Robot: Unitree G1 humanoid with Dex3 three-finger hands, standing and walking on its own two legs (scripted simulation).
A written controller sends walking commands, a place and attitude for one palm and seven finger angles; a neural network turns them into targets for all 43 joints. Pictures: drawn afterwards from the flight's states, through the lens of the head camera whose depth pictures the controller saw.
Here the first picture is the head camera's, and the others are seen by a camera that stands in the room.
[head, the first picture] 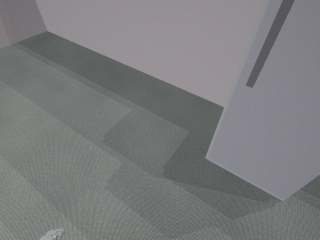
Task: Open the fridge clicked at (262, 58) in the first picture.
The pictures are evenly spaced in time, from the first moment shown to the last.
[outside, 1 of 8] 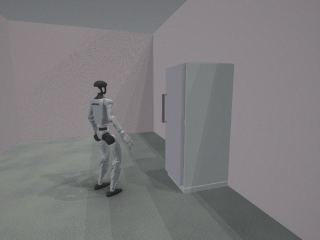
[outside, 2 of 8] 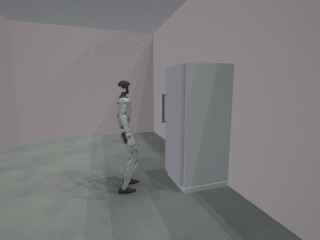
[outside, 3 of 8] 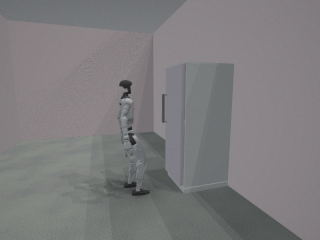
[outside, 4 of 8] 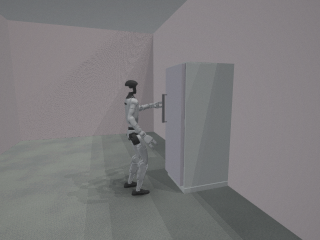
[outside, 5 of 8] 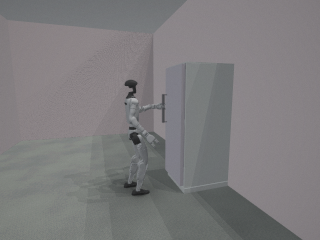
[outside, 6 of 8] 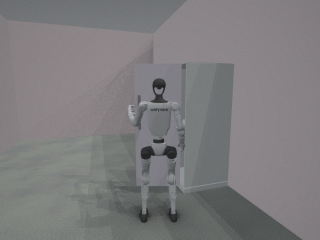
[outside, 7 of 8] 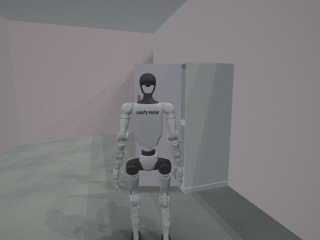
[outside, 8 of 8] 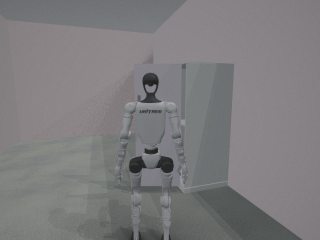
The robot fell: no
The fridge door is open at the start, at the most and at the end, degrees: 0 74 70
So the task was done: yes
